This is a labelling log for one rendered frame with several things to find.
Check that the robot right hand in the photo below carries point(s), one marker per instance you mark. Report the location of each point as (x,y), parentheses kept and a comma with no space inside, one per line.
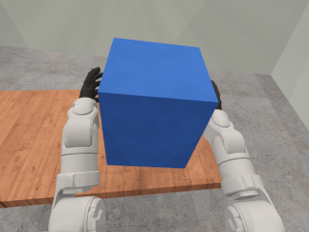
(217,95)

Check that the robot left hand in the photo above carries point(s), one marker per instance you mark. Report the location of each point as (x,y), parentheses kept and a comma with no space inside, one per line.
(90,84)

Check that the left robot upper arm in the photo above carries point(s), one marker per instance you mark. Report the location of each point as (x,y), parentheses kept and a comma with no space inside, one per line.
(78,214)

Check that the robot right forearm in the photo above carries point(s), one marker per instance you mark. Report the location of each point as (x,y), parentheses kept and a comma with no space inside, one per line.
(239,179)

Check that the robot left forearm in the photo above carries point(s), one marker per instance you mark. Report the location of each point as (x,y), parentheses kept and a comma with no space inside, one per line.
(79,151)

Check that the right robot upper arm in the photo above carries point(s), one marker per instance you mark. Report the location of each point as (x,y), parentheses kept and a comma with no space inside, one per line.
(252,216)

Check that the table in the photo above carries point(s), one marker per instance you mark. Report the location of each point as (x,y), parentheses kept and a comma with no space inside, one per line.
(31,132)

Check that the carton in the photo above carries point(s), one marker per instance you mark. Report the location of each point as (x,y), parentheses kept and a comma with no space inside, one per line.
(155,101)

